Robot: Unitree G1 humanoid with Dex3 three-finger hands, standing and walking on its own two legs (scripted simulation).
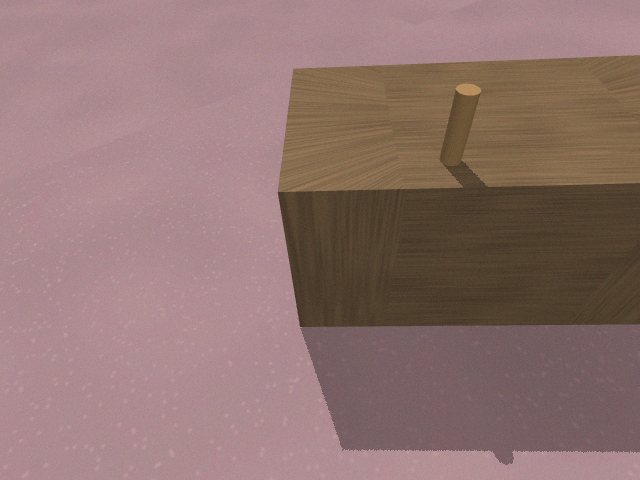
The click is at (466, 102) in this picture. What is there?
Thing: slim round
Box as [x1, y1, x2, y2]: [439, 84, 480, 165]
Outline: 473,84 460,84 456,87 439,158 440,161 444,164 455,165 460,161 480,93 479,87
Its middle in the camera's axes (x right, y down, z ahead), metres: +0.33 -0.28 +0.89
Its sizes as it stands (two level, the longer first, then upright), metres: 0.052 0.052 0.183
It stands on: a support 0.65 m high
